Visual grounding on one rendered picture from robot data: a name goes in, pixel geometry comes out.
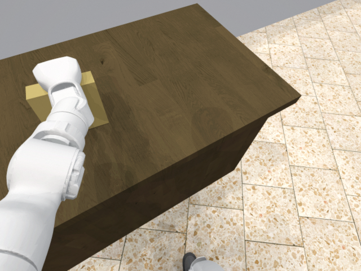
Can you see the left robot hand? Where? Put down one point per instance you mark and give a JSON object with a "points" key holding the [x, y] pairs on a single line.
{"points": [[46, 73]]}

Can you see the table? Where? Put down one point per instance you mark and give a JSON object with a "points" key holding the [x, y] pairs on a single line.
{"points": [[184, 99]]}

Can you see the robot right foot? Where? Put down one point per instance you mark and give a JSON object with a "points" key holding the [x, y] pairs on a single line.
{"points": [[188, 260]]}

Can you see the left robot upper arm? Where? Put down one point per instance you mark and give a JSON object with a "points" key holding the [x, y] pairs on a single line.
{"points": [[45, 174]]}

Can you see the right robot shin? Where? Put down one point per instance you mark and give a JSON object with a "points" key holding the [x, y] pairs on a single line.
{"points": [[198, 259]]}

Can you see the left robot forearm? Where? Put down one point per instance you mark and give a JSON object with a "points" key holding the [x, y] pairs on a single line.
{"points": [[68, 122]]}

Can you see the sponge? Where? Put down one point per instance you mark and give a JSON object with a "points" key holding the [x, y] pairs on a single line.
{"points": [[39, 100]]}

